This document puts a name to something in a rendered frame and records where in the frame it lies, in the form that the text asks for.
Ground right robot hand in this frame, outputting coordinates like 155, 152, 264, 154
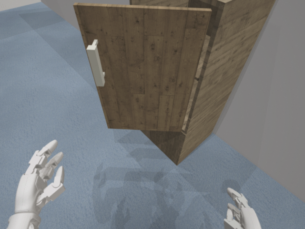
224, 188, 262, 229

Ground robot left forearm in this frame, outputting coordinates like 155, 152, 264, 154
6, 211, 41, 229

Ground left robot hand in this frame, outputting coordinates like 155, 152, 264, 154
14, 140, 65, 215

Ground handle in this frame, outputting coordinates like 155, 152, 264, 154
86, 40, 105, 86

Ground cupboard door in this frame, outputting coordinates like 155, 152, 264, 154
73, 2, 212, 132

